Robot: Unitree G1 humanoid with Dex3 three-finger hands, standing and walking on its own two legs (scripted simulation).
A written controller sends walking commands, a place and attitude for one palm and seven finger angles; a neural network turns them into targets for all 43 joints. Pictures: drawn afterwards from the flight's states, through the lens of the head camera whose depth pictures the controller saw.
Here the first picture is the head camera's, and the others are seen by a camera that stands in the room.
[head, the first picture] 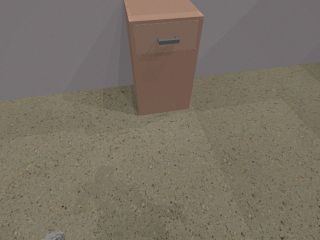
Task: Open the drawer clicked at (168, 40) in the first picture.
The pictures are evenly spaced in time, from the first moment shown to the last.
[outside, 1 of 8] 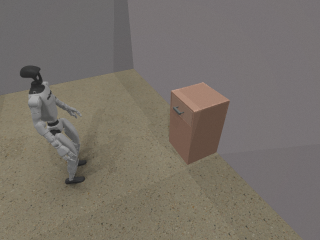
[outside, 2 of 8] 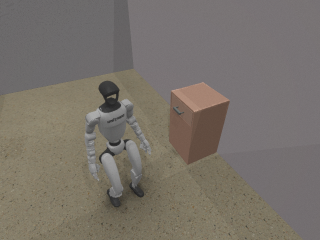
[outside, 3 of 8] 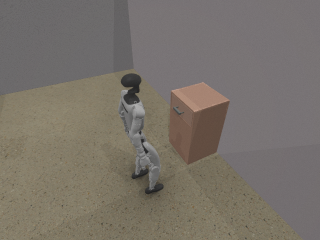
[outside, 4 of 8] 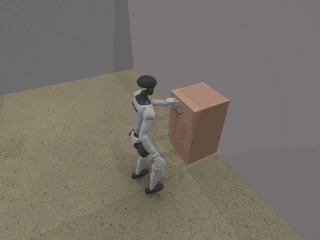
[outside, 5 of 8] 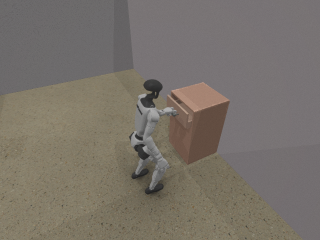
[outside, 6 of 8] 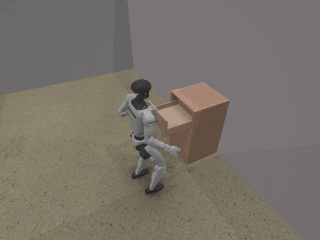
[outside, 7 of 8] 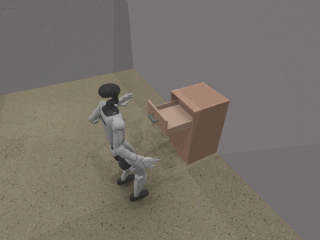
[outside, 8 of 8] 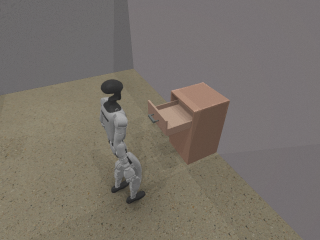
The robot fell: no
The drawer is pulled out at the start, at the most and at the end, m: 0.00 0.30 0.30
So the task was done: yes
